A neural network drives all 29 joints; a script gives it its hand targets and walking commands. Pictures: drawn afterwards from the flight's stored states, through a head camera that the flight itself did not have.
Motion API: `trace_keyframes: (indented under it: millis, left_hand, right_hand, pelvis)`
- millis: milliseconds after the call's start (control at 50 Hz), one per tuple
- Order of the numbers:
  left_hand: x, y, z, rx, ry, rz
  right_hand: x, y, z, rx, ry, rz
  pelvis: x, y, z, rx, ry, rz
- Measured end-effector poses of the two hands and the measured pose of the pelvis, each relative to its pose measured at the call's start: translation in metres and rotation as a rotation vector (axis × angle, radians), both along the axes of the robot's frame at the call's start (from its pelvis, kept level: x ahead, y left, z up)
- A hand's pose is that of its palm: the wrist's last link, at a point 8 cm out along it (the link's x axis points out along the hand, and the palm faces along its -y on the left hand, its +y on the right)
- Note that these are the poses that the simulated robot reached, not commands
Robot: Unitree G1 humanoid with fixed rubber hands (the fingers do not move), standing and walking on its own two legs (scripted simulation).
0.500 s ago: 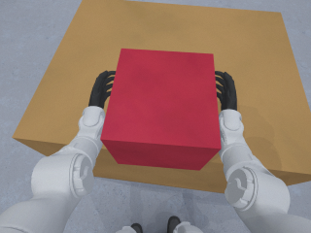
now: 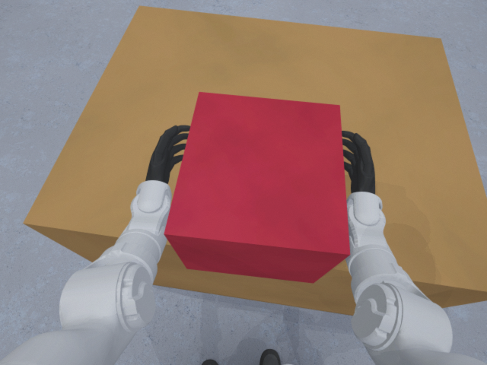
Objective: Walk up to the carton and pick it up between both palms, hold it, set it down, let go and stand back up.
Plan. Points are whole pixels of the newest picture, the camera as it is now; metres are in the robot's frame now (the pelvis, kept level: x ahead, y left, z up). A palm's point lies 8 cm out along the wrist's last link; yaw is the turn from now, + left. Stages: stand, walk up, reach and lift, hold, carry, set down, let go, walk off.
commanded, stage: reach and lift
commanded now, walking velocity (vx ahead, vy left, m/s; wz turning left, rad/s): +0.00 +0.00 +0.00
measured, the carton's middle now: (258, 191) +0.40 -0.03 -0.03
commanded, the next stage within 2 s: none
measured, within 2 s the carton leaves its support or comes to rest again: leaves its support in 1.64 s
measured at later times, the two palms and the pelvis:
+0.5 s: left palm (161, 172) +0.42 +0.14 +0.01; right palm (360, 182) +0.40 -0.20 +0.01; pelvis +0.00 +0.00 +0.00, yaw +0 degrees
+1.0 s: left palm (159, 174) +0.41 +0.14 +0.02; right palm (360, 184) +0.39 -0.19 +0.02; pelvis +0.00 +0.00 +0.00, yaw +0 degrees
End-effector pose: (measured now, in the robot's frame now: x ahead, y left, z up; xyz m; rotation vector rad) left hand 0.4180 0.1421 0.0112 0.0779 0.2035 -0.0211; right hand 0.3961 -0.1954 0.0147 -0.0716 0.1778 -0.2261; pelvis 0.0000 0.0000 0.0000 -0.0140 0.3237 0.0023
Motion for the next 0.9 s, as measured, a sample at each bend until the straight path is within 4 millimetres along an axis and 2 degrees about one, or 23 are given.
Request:
trace_keyframes:
  millis: [900]
  left_hand:
    - [-0.0005,0.0000,0.0004,0.015,-0.006,0.001]
  right_hand:
    - [-0.0020,0.0009,0.0006,-0.023,-0.008,-0.002]
  pelvis:
    - [-0.0011,-0.0005,0.0009,-0.003,0.036,-0.005]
